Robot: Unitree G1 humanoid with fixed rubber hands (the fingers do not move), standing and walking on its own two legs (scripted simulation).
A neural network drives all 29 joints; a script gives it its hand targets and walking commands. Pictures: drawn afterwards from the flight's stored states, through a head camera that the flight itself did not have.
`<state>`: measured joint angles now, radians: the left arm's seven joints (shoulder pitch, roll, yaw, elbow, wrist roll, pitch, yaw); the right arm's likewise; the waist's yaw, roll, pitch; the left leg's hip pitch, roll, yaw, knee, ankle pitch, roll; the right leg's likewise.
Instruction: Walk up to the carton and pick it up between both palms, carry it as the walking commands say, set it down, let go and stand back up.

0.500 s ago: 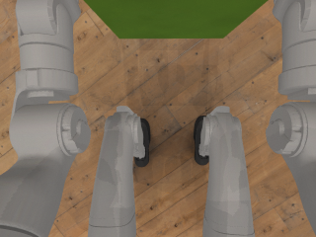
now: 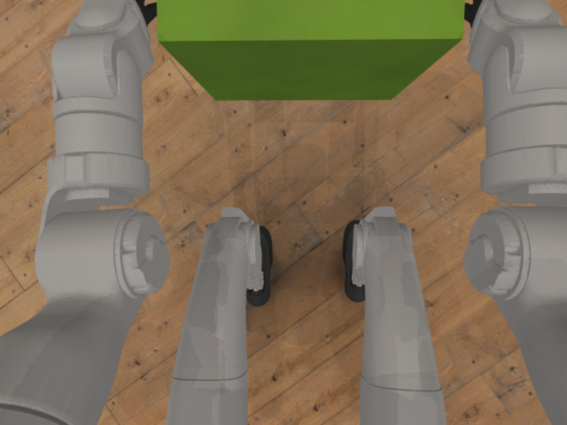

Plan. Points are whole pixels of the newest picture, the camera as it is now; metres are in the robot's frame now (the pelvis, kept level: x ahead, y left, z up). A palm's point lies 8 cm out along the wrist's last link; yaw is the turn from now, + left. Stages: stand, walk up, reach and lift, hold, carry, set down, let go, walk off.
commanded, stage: reach and lift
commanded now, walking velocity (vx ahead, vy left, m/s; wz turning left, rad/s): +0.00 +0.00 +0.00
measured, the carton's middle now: out of the picture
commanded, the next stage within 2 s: none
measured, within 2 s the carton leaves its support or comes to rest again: neither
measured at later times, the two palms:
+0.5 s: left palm out of the picture +0.52 +0.18 +0.06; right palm out of the picture +0.52 -0.18 +0.04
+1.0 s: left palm out of the picture +0.50 +0.17 +0.14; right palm out of the picture +0.49 -0.19 +0.12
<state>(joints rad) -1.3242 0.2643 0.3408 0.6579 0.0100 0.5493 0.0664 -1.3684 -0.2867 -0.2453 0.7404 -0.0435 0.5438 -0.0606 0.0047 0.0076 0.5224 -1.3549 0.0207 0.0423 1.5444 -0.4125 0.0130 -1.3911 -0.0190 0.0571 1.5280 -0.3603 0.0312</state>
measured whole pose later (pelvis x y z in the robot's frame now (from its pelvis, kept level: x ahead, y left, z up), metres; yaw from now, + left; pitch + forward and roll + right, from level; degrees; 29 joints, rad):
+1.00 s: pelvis +0.02 +0.00 +0.12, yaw -1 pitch +6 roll +1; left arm -1.01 0.14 0.37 0.61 0.09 0.53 0.03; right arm -1.02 -0.15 -0.28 0.64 -0.13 0.55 -0.05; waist 0.00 0.01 0.38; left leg -0.85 0.01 0.04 1.01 -0.27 0.01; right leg -0.89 -0.01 0.06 1.00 -0.22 0.02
